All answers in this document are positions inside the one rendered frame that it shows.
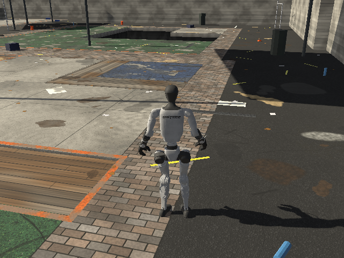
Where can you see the robot left upper arm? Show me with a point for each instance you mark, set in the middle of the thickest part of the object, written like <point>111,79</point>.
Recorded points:
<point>151,121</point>

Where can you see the robot right upper arm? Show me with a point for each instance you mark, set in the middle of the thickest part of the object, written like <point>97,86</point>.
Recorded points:
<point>192,122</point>

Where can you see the robot right forearm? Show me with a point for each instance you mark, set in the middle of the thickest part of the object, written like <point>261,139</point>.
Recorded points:
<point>200,138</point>

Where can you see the right robot hand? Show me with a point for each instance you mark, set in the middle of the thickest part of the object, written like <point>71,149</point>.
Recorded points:
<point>204,145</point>

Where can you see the left robot hand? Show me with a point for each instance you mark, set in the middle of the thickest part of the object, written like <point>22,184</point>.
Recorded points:
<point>145,148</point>

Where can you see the robot foot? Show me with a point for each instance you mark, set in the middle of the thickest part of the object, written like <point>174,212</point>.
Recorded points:
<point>186,213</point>
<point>164,212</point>

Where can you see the robot left foot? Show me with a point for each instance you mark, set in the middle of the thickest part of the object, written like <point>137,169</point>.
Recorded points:
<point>164,212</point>

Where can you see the robot left forearm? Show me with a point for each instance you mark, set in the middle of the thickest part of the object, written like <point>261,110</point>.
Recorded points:
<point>144,140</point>

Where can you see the robot right foot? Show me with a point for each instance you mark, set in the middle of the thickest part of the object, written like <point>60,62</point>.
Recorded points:
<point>186,213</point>

